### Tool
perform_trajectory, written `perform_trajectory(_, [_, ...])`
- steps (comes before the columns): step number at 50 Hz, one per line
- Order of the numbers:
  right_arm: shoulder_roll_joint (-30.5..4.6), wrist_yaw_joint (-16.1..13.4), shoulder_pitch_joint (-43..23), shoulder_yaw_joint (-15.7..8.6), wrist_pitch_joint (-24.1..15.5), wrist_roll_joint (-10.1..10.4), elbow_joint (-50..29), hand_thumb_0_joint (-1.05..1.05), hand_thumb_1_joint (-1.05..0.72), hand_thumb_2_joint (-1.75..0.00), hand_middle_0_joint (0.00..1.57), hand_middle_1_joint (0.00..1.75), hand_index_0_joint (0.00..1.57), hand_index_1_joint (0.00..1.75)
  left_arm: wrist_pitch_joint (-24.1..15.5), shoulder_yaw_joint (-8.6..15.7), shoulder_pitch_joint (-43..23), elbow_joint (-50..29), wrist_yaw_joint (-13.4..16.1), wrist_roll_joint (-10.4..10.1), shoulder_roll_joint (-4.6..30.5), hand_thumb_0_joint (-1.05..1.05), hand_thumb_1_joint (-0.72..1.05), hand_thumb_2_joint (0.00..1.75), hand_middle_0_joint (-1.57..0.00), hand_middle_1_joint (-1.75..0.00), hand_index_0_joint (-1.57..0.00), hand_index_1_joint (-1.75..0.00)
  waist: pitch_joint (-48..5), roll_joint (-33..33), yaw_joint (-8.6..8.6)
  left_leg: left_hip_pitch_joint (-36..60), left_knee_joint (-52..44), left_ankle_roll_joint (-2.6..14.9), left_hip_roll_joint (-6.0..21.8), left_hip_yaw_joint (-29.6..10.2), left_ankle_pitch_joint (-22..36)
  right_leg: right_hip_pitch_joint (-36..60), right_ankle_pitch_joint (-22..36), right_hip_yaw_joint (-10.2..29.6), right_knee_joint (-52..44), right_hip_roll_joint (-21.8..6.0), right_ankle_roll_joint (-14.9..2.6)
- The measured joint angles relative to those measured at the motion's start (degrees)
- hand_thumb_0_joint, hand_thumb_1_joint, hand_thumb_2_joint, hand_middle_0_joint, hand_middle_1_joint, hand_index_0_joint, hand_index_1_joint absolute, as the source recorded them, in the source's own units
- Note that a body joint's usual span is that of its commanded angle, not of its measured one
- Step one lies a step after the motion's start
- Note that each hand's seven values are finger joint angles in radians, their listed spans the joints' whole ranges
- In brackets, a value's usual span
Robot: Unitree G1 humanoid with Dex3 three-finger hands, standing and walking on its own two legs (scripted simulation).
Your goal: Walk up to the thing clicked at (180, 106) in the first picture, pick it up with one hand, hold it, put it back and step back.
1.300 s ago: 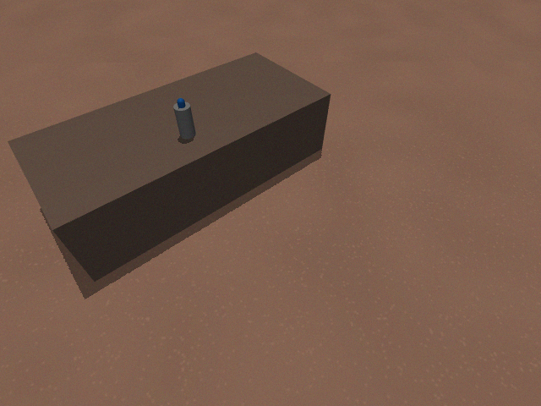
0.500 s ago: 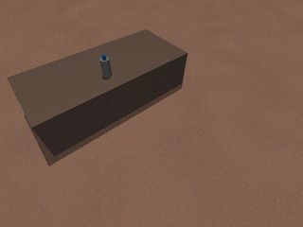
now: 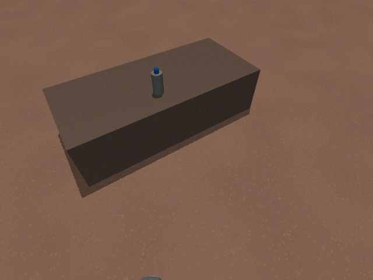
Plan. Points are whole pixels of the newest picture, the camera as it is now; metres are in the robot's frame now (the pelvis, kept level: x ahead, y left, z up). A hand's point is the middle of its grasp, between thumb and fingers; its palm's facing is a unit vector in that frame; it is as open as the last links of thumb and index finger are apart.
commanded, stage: walk up
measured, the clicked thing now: (157, 80) +1.25 +0.22 -0.33
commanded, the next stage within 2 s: none
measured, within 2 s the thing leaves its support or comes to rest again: neither
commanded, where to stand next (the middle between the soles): +0.61 +0.31 m, yaw +12 degrees
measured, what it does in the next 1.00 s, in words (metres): walks ahead, turning left: left foot, then right foot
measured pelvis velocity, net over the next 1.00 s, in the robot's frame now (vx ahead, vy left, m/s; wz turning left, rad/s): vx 0.34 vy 0.23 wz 0.28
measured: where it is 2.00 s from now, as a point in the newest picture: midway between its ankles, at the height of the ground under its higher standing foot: (131, 217)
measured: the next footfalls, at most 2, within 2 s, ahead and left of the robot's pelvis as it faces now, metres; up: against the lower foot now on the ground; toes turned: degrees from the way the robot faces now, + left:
left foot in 0.16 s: +0.16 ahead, +0.22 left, +0.00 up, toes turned +10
right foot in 0.54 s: +0.34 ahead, +0.02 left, +0.00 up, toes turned +4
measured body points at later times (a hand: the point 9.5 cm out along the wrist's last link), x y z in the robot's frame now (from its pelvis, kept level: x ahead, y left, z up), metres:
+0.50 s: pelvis +0.17 +0.11 -0.01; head +0.18 +0.10 +0.44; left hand +0.19 +0.44 -0.11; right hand +0.24 -0.19 -0.13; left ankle +0.12 +0.21 -0.74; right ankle +0.29 +0.01 -0.72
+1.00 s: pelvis +0.34 +0.23 -0.03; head +0.36 +0.25 +0.42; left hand +0.24 +0.56 -0.14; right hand +0.56 -0.04 -0.11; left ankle +0.39 +0.36 -0.74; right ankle +0.31 +0.03 -0.71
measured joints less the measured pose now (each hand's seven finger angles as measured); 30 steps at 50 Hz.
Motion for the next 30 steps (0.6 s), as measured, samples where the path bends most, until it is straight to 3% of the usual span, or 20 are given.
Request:
perform_trajectory(4, [-1.4,1.3,1.1,-1.6,0.0,0.2,-1.8,0.01,-0.9,-0.9,0.2,0.3,0.2,0.3,0.0,0.9,1.9,-1.2,-0.3,0.4,3.0,0.0,0.9,0.89,-0.2,-0.3,-0.21,-0.3,0.9,-0.4,0.12,-1.4,-6.2,-0.64,3.7,0.2,3.1,2.0,-3.3,-1.7,2.3,-2.5,1.57])
perform_trajectory(7, [-2.1,1.5,1.9,-2.3,-0.8,0.7,-2.7,0.01,-0.9,-0.9,0.2,0.3,0.2,0.3,0.3,1.3,2.8,-1.7,-0.5,0.4,4.9,0.01,0.9,0.89,-0.2,-0.3,-0.21,-0.3,0.8,-1.0,0.0,0.9,-11.6,-0.08,4.3,2.3,6.6,2.2,-8.3,-2.7,7.7,-5.4,2.45])
perform_trajectory(9, [-1.8,0.9,1.6,-2.7,-1.8,0.9,-3.2,0.01,-0.9,-0.9,0.2,0.3,0.2,0.3,1.0,1.4,3.1,-1.8,-0.4,0.3,6.1,0.01,0.9,0.89,-0.2,-0.3,-0.21,-0.3,1.4,-3.4,-0.2,1.5,-9.3,-0.77,1.7,4.4,7.1,-0.5,-12.2,-1.1,17.3,-9.4,0.12])
perform_trajectory(10, [-1.5,0.5,1.5,-2.6,-2.4,1.1,-3.8,0.01,-0.9,-0.9,0.2,0.3,0.2,0.3,1.5,1.3,2.9,-1.6,-0.3,-0.3,6.1,0.01,0.91,0.89,-0.2,-0.3,-0.21,-0.3,1.8,-3.8,-0.78,1.3,-7.2,-0.53,0.8,4.7,5.4,-3.6,-13.8,1.7,25.1,-9.2,-0.86])
perform_trajectory(11, [-1.1,0.2,1.7,-2.4,-2.9,1.6,-4.3,0.01,-0.9,-0.9,0.2,0.3,0.2,0.3,2.0,1.0,2.3,-1.4,-0.2,-0.6,6.0,0.01,0.91,0.89,-0.2,-0.3,-0.21,-0.3,2.0,-3.5,-1.57,1.3,-6.5,-0.02,0.3,4.2,4.4,-6.9,-15.3,3.8,32.5,-7.4,-1.67])
perform_trajectory(14, [1.4,-0.6,3.0,-0.7,-3.2,2.4,-5.2,0.01,-0.9,-0.9,0.2,0.3,0.2,0.3,1.8,-0.5,0.8,-2.1,-0.7,-1.8,5.8,0.01,0.91,0.89,-0.2,-0.3,-0.2,-0.3,2.3,-4.3,-2.12,4.8,-10.6,1.43,-1.3,4.1,4.7,-15.6,-11.9,5.3,43.4,-4.1,-3.06])
perform_trajectory(21, [3.2,-1.1,7.3,1.6,-4.1,2.2,-7.3,0.01,-0.9,-0.9,0.21,0.3,0.21,0.3,0.6,-1.4,1.7,-4.9,-2.6,-1.9,3.2,0.01,0.91,0.89,-0.2,-0.3,-0.21,-0.3,1.2,-4.1,-2.54,13.3,-19.7,2.99,-4.7,3.8,4.9,-22.6,-5.2,2.0,27.9,-2.8,-1.7])
perform_trajectory(25, [2.2,-1.1,8.3,1.8,-4.0,2.4,-8.7,0.01,-0.9,-0.9,0.21,0.3,0.21,0.3,0.0,-1.1,3.0,-5.6,-2.9,-1.5,2.0,0.0,0.91,0.89,-0.2,-0.3,-0.21,-0.3,1.2,-2.4,-2.6,15.9,-19.0,2.55,-5.4,3.3,1.6,-21.2,0.3,1.3,18.3,-1.4,-1.81])
perform_trajectory(28, [1.4,-1.5,8.9,1.8,-3.5,2.6,-9.3,0.01,-0.9,-0.9,0.21,0.3,0.21,0.3,-1.5,-0.4,4.4,-6.8,-2.3,-1.0,2.1,0.0,0.91,0.89,-0.2,-0.3,-0.21,-0.3,0.8,-0.6,-1.61,13.9,-9.6,2.8,-4.9,1.8,-4.1,-17.7,4.6,0.5,14.0,0.4,-2.03])
perform_trajectory(30, [0.9,-2.1,7.8,1.7,-2.8,2.6,-8.5,0.01,-0.9,-0.9,0.21,0.3,0.21,0.3,-2.1,-0.4,4.7,-7.5,-1.5,-0.9,1.5,0.0,0.91,0.89,-0.2,-0.3,-0.21,-0.3,1.3,1.2,-0.36,9.2,2.9,2.74,-5.9,-1.7,-5.4,-17.0,1.8,-0.7,16.7,0.8,-1.96])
